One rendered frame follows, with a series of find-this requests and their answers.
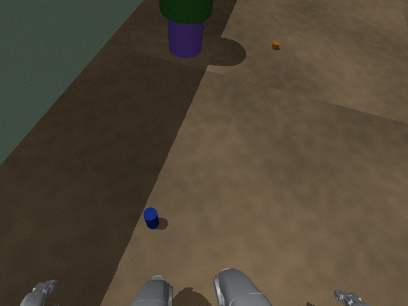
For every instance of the right robot hand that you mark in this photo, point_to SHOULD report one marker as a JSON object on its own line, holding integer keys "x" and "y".
{"x": 349, "y": 299}

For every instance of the left robot hand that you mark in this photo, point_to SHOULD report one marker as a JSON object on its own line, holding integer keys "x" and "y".
{"x": 40, "y": 293}

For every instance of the potted plant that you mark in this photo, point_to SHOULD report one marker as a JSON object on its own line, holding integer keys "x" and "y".
{"x": 185, "y": 24}

